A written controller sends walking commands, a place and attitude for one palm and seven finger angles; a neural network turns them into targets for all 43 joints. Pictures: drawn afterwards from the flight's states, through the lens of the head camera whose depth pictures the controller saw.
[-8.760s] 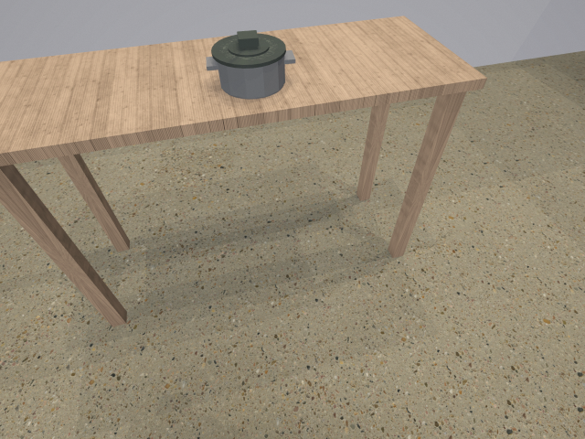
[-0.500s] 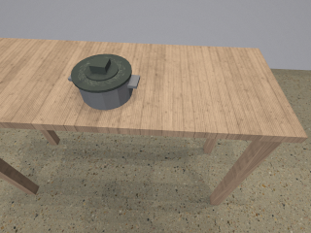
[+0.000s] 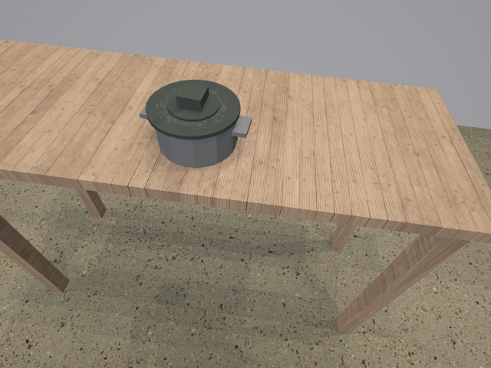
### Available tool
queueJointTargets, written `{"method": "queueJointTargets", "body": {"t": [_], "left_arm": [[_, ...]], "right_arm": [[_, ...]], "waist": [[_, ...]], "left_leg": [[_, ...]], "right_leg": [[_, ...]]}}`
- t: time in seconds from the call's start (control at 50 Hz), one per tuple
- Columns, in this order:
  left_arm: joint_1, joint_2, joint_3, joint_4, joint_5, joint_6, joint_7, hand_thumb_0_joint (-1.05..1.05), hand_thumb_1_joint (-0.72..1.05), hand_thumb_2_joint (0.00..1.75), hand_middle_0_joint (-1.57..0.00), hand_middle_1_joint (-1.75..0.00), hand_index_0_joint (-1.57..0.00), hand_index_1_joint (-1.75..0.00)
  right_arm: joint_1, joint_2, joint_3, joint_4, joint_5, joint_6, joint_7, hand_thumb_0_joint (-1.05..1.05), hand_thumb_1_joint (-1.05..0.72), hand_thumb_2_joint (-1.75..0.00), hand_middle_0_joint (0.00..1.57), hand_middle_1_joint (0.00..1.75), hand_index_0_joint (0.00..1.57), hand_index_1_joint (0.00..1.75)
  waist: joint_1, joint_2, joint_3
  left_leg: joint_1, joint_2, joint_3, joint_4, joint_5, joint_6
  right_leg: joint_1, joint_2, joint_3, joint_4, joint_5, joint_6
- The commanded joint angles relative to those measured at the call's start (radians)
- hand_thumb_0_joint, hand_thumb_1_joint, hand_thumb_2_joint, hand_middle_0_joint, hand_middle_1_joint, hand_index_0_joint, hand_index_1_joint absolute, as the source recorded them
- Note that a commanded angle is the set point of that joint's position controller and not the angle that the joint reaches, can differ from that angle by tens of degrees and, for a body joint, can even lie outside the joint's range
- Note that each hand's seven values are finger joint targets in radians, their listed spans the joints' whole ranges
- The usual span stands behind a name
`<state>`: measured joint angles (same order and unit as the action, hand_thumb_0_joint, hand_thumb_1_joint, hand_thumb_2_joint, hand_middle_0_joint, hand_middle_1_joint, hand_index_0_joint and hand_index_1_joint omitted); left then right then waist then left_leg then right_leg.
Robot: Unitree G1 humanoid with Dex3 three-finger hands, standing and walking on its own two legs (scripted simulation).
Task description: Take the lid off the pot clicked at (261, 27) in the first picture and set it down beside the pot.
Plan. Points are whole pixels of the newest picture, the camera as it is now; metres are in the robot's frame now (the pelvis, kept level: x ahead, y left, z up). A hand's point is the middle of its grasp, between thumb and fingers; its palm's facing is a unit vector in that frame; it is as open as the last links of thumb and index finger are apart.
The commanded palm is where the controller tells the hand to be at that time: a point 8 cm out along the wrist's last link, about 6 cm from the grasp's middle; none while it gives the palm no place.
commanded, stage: shuffle to correct the standing spot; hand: left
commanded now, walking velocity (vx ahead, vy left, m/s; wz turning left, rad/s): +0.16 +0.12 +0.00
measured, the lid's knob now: (192, 95) +0.53 +0.16 +0.15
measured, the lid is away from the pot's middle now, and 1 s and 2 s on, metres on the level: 0.00 0.00 0.00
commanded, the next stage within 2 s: come to a stop and stand still in 0.14 s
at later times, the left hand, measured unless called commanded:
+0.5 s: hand (154, 348) +0.17 +0.18 -0.16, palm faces +0.02 -0.98 -0.21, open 7.4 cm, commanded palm none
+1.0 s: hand out of the picture +0.04 +0.30 -0.16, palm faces +0.00 -0.94 -0.34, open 7.4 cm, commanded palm none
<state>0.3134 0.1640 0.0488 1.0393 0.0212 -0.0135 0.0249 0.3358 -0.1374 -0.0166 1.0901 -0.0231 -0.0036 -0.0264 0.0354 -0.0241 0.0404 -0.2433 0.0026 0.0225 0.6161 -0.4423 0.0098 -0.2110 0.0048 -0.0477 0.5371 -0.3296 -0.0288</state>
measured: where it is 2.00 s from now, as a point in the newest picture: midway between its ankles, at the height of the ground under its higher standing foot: outside the picture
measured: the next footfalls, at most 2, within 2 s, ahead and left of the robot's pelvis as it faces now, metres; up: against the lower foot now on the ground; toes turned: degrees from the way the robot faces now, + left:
right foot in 0.40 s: +0.17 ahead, -0.10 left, +0.00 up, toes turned -3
left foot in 0.72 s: +0.11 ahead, +0.16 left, +0.00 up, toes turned +2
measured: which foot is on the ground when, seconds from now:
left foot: down 0.00-0.42, up 0.44-0.70, down 0.72-1.00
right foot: down 0.00-0.04, up 0.06-0.38, down 0.40-0.74, up 0.76-0.90, down 0.92-1.00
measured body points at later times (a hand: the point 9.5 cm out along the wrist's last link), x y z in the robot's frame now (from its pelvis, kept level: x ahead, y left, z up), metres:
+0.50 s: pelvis +0.07 +0.01 -0.01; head +0.12 +0.00 +0.44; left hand +0.17 +0.24 -0.15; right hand +0.05 -0.20 -0.17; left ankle +0.00 +0.11 -0.70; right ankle +0.13 -0.09 -0.73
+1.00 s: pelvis +0.02 +0.08 -0.01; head +0.02 +0.05 +0.44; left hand +0.04 +0.35 -0.13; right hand +0.12 -0.15 -0.16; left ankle +0.06 +0.16 -0.73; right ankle +0.06 -0.03 -0.73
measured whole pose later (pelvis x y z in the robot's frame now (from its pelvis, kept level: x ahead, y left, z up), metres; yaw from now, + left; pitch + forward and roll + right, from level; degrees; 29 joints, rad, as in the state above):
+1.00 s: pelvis +0.02 +0.08 -0.01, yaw -3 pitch -1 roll +1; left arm 0.34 0.22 0.02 0.94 0.03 0.04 0.02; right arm 0.22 -0.20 -0.03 0.84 -0.02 0.04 -0.01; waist 0.03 0.07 0.02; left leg -0.33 -0.05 0.10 0.64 -0.30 0.05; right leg -0.36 -0.01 0.01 0.67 -0.30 -0.03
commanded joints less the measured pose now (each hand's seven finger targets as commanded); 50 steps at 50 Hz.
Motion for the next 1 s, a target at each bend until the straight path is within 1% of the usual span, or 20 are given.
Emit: {"method": "queueJointTargets", "body": {"t": [0.0, 0.02, 0.06, 0.12, 0.32, 0.36, 0.38, 0.4, 0.42, 0.46, 0.54, 0.64, 0.66, 0.7, 0.72, 0.8, 0.86, 0.92, 0.94, 0.98], "left_arm": [[-0.054, 0.089, 0.019, -0.089, 0.002, 0.004, 0.001, 0.00, 0.90, 0.90, -0.20, -0.30, -0.20, -0.30], [-0.081, 0.070, 0.010, -0.115, 0.003, 0.004, -0.003, 0.00, 0.90, 0.90, -0.20, -0.30, -0.20, -0.30], [-0.112, 0.074, 0.012, -0.120, 0.009, -0.001, 0.004, 0.00, 0.90, 0.90, -0.20, -0.30, -0.20, -0.30], [-0.071, 0.059, 0.007, -0.098, 0.004, -0.006, -0.011, 0.00, 0.90, 0.90, -0.20, -0.30, -0.20, -0.30], [-0.067, 0.035, 0.001, -0.129, -0.007, -0.014, -0.001, 0.00, 0.90, 0.90, -0.20, -0.30, -0.20, -0.30], [0.064, 0.113, 0.018, -0.084, -0.003, -0.028, 0.014, 0.00, 0.90, 0.90, -0.20, -0.30, -0.20, -0.30], [0.105, 0.176, 0.029, -0.066, -0.002, -0.030, 0.021, 0.00, 0.90, 0.90, -0.20, -0.30, -0.20, -0.30], [0.126, 0.205, 0.030, -0.054, -0.006, -0.027, 0.019, 0.00, 0.90, 0.90, -0.20, -0.30, -0.20, -0.30], [0.116, 0.226, 0.032, -0.078, 0.001, -0.023, 0.028, 0.00, 0.90, 0.90, -0.20, -0.30, -0.20, -0.30], [0.041, 0.187, 0.039, -0.093, 0.003, -0.016, 0.036, 0.00, 0.90, 0.90, -0.20, -0.30, -0.20, -0.30], [-0.082, 0.193, 0.045, -0.164, 0.008, 0.010, 0.038, 0.00, 0.90, 0.90, -0.20, -0.30, -0.20, -0.30], [-0.127, 0.214, 0.050, -0.200, 0.018, 0.028, 0.022, 0.00, 0.90, 0.90, -0.20, -0.30, -0.20, -0.30], [-0.092, 0.234, 0.034, -0.177, 0.006, 0.017, 0.060, 0.00, 0.90, 0.90, -0.20, -0.30, -0.20, -0.30], [-0.060, 0.152, 0.000, -0.204, -0.009, 0.045, 0.038, 0.00, 0.90, 0.90, -0.20, -0.30, -0.20, -0.30], [-0.043, 0.150, 0.003, -0.191, -0.005, 0.064, 0.031, 0.00, 0.90, 0.90, -0.20, -0.30, -0.20, -0.30], [-0.002, 0.121, -0.003, -0.159, 0.007, 0.068, 0.011, 0.00, 0.90, 0.90, -0.20, -0.30, -0.20, -0.30], [0.059, 0.109, -0.013, -0.147, 0.006, 0.044, 0.005, 0.00, 0.90, 0.90, -0.20, -0.30, -0.20, -0.30], [-0.001, 0.183, -0.011, -0.186, 0.008, 0.020, 0.006, 0.00, 0.90, 0.90, -0.20, -0.30, -0.20, -0.30], [-0.029, 0.201, -0.007, -0.192, 0.010, 0.023, 0.004, 0.00, 0.90, 0.90, -0.20, -0.30, -0.20, -0.30], [-0.074, 0.177, -0.014, -0.197, 0.002, 0.011, 0.009, 0.00, 0.90, 0.90, -0.20, -0.30, -0.20, -0.30]], "right_arm": [[0.232, -0.101, -0.024, -0.008, -0.004, -0.032, -0.003, 0.00, -0.90, -0.90, 0.20, 0.30, 0.20, 0.30], [0.273, -0.154, -0.036, -0.016, -0.009, -0.026, -0.006, 0.00, -0.90, -0.90, 0.20, 0.30, 0.20, 0.30], [0.231, -0.120, -0.020, -0.043, -0.007, -0.024, -0.004, 0.00, -0.90, -0.90, 0.20, 0.30, 0.20, 0.30], [0.131, -0.096, -0.008, -0.085, -0.003, -0.049, -0.009, 0.00, -0.90, -0.90, 0.20, 0.30, 0.20, 0.30], [0.145, -0.099, -0.010, -0.066, 0.000, -0.043, -0.021, 0.00, -0.90, -0.90, 0.20, 0.30, 0.20, 0.30], [0.141, -0.093, -0.019, -0.073, 0.022, -0.039, -0.019, 0.00, -0.90, -0.90, 0.20, 0.30, 0.20, 0.30], [0.145, -0.076, -0.025, -0.085, 0.030, -0.032, -0.018, 0.00, -0.90, -0.90, 0.20, 0.30, 0.20, 0.30], [0.129, -0.068, -0.033, -0.095, 0.032, -0.018, -0.022, 0.00, -0.90, -0.90, 0.20, 0.30, 0.20, 0.30], [0.109, -0.067, -0.035, -0.120, 0.026, -0.014, -0.025, 0.00, -0.90, -0.90, 0.20, 0.30, 0.20, 0.30], [0.060, -0.057, -0.044, -0.109, 0.029, 0.010, -0.025, 0.00, -0.90, -0.90, 0.20, 0.30, 0.20, 0.30], [0.043, -0.043, -0.050, -0.121, 0.021, 0.030, -0.005, 0.00, -0.90, -0.90, 0.20, 0.30, 0.20, 0.30], [0.048, -0.047, -0.050, -0.146, 0.014, 0.024, 0.010, 0.00, -0.90, -0.90, 0.20, 0.30, 0.20, 0.30], [0.033, -0.161, -0.067, -0.207, 0.021, 0.010, 0.011, 0.00, -0.90, -0.90, 0.20, 0.30, 0.20, 0.30], [-0.062, -0.177, -0.061, -0.279, 0.003, -0.003, 0.011, 0.00, -0.90, -0.90, 0.20, 0.30, 0.20, 0.30], [-0.118, -0.227, -0.072, -0.323, -0.004, 0.011, 0.004, 0.00, -0.90, -0.90, 0.20, 0.30, 0.20, 0.30], [-0.225, -0.228, -0.054, -0.353, -0.012, 0.030, 0.018, 0.00, -0.90, -0.90, 0.20, 0.30, 0.20, 0.30], [-0.155, -0.208, -0.045, -0.334, -0.006, 0.026, 0.010, 0.00, -0.90, -0.90, 0.20, 0.30, 0.20, 0.30], [-0.047, -0.151, -0.033, -0.317, 0.008, 0.030, 0.009, 0.00, -0.90, -0.90, 0.20, 0.30, 0.20, 0.30], [-0.011, -0.151, -0.039, -0.308, 0.002, 0.030, 0.012, 0.00, -0.90, -0.90, 0.20, 0.30, 0.20, 0.30], [0.016, -0.150, -0.032, -0.279, 0.007, 0.023, 0.010, 0.00, -0.90, -0.90, 0.20, 0.30, 0.20, 0.30]], "waist": [[-0.103, 0.188, 0.038], [-0.121, 0.314, 0.054], [-0.096, 0.227, 0.137], [-0.038, 0.063, 0.103], [-0.023, 0.062, -0.014], [0.023, -0.053, -0.121], [0.022, -0.166, -0.153], [0.019, -0.176, -0.160], [0.020, -0.113, -0.088], [0.012, -0.238, -0.103], [-0.032, -0.106, -0.130], [-0.054, -0.153, -0.102], [-0.107, 0.196, -0.330], [-0.065, 0.531, -0.203], [-0.049, 0.534, -0.141], [0.019, 0.054, 0.169], [0.017, -0.007, 0.160], [-0.064, -0.050, 0.062], [-0.099, 0.012, -0.019], [-0.102, -0.178, -0.061]], "left_leg": [[0.185, 0.140, -0.194, -0.300, 0.053, 0.068], [0.204, 0.273, -0.380, -0.420, -0.013, 0.155], [0.097, 0.303, -0.457, -0.441, 0.113, 0.236], [0.091, 0.253, -0.324, -0.403, 0.412, 0.239], [0.146, 0.184, -0.103, -0.209, 0.867, 0.125], [0.014, 0.097, -0.045, -0.045, 0.666, 0.034], [-0.124, 0.000, 0.007, 0.078, 0.266, -0.012], [-0.156, -0.035, 0.020, 0.217, -0.192, -0.039], [-0.184, -0.040, -0.026, 0.250, -0.237, -0.024], [-0.194, 0.001, -0.071, 0.394, -0.243, -0.031], [-0.124, -0.015, -0.030, 0.386, -0.078, -0.041], [0.015, -0.035, 0.038, 0.101, 0.089, -0.040], [0.087, -0.007, 0.068, -0.035, 0.088, -0.054], [0.092, 0.138, -0.157, -0.312, 0.143, 0.003], [-0.023, 0.244, -0.289, -0.326, 0.088, 0.087], [-0.467, 0.212, -0.241, -0.369, -0.231, 0.123], [-0.328, 0.170, -0.189, -0.281, -0.202, 0.084], [-0.055, 0.016, -0.056, -0.078, -0.029, 0.019], [0.084, -0.020, -0.027, -0.041, 0.026, 0.011], [0.112, 0.022, -0.042, -0.069, 0.038, 0.019]], "right_leg": [[-0.301, -0.058, 0.044, 0.127, -0.155, -0.054], [-0.412, 0.028, -0.057, 0.337, -0.281, -0.012], [-0.478, -0.037, 0.055, 0.567, -0.243, -0.033], [-0.459, -0.072, 0.059, 0.641, -0.125, -0.015], [-0.116, -0.046, -0.008, 0.039, 0.098, 0.010], [0.182, -0.147, 0.121, -0.049, 0.598, -0.024], [0.285, -0.323, 0.323, -0.011, 1.020, -0.130], [0.280, -0.447, 0.355, -0.048, 1.234, -0.240], [0.216, -0.455, 0.322, -0.043, 1.293, -0.256], [0.127, -0.420, 0.361, -0.071, 1.081, -0.286], [-0.042, -0.329, 0.242, -0.115, 0.724, -0.225], [-0.183, -0.251, 0.214, -0.148, 0.216, -0.131], [0.048, -0.281, 0.286, -0.051, 0.421, -0.102], [-0.217, -0.061, 0.023, 0.195, -0.127, -0.006], [-0.266, 0.007, 0.007, 0.339, -0.216, 0.021], [-0.124, 0.004, 0.039, 0.407, -0.054, 0.013], [-0.097, -0.008, 0.044, 0.065, -0.052, 0.005], [-0.298, -0.179, 0.357, -0.216, -0.281, -0.110], [-0.353, -0.182, 0.341, -0.204, -0.263, -0.119], [-0.330, -0.150, 0.298, -0.206, -0.293, -0.087]]}}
